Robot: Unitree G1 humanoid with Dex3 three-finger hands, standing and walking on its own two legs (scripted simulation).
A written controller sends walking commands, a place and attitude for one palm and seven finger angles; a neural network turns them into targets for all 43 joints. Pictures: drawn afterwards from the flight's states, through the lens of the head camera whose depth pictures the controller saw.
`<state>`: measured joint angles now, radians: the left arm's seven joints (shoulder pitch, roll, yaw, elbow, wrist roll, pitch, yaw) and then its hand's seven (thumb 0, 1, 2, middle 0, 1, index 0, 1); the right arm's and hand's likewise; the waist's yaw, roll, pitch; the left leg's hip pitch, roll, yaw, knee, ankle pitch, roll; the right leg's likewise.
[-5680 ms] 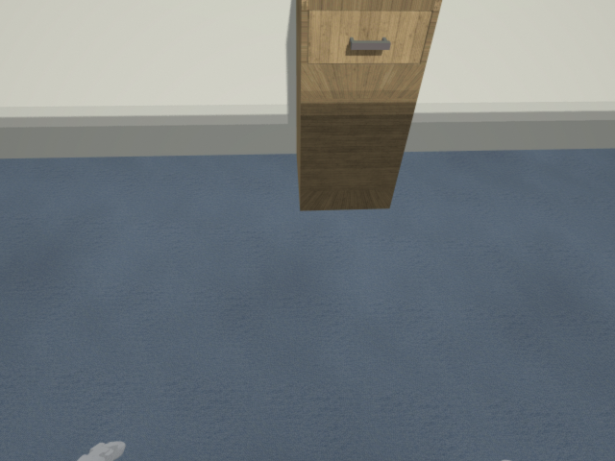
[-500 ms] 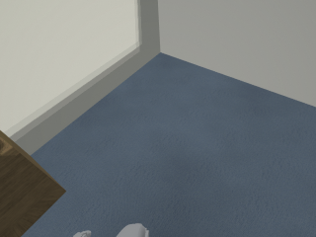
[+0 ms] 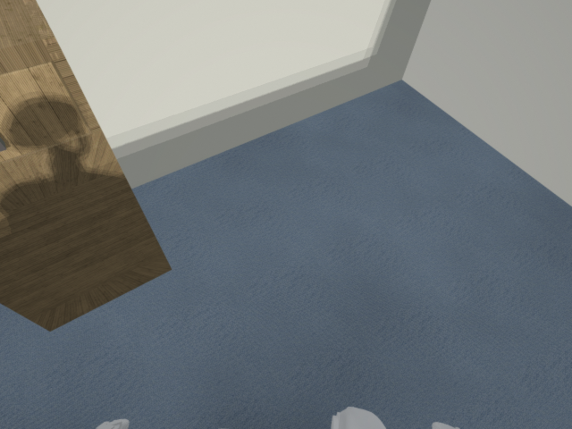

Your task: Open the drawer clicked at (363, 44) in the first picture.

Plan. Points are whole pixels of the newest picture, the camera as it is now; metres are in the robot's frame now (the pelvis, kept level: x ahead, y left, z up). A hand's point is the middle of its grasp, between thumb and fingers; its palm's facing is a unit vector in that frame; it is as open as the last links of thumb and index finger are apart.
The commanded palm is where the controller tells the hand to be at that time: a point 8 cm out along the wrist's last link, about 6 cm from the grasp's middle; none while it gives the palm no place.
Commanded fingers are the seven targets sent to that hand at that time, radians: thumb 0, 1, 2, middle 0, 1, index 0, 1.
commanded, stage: turn to face it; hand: left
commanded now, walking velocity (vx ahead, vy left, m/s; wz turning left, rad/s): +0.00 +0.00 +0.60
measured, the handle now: out of the picture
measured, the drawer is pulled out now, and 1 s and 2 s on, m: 0.00 0.00 0.00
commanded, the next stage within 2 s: take the last steps up to it in 1.00 s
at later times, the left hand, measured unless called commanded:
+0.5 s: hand out of the picture +0.03 +0.16 -0.14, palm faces +0.31 -0.91 -0.29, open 7.4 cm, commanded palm none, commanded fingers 0.00 0.90 0.90 -0.20 -0.30 -0.20 -0.30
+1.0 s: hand out of the picture -0.06 +0.22 -0.17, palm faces +0.53 -0.81 -0.23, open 7.4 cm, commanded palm none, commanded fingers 0.00 0.90 0.90 -0.20 -0.30 -0.20 -0.30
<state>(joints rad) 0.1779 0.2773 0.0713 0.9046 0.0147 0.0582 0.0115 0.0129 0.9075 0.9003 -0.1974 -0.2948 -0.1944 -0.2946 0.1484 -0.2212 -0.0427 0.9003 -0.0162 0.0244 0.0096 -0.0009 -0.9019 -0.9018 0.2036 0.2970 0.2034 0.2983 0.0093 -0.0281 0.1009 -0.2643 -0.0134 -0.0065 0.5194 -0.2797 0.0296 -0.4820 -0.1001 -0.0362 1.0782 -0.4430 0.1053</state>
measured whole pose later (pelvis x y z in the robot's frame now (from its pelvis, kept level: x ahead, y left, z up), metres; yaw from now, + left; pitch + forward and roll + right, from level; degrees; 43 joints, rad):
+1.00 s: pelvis -0.01 +0.00 +0.01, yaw +30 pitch -1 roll -1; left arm 0.20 0.24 0.05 0.95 0.02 0.06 0.02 0.01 0.91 0.90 -0.20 -0.29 -0.19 -0.29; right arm 0.17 -0.18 -0.02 0.94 -0.01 0.02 0.00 0.00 -0.90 -0.90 0.20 0.30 0.20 0.30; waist 0.02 -0.03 0.06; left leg -0.19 -0.03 0.03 0.44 -0.24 0.06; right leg -0.43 -0.10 -0.03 1.00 -0.41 0.10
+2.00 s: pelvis +0.13 +0.13 +0.01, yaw +35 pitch -1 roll +0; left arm 0.22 0.20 0.06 1.05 0.03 -0.01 0.00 0.01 0.91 0.90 -0.19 -0.29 -0.19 -0.29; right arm 0.31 -0.14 -0.03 1.08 -0.02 -0.08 -0.03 -0.03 -0.94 -0.90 0.20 0.30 0.20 0.30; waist 0.01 -0.05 0.02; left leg -0.02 0.00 0.17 0.33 -0.30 0.04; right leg -0.56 -0.11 -0.07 1.01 -0.21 0.02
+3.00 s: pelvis +0.15 +0.20 -0.01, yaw +34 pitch -1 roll +0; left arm 0.35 0.18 0.00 0.94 0.02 0.01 0.02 0.01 0.91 0.90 -0.20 -0.29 -0.20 -0.29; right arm 0.29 -0.21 -0.01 0.89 -0.02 0.03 -0.02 0.00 -0.90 -0.90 0.20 0.30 0.20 0.30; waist 0.00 0.04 0.00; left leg -0.23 -0.03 0.11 0.61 -0.36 0.07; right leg -0.34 -0.03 -0.07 0.62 -0.26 -0.02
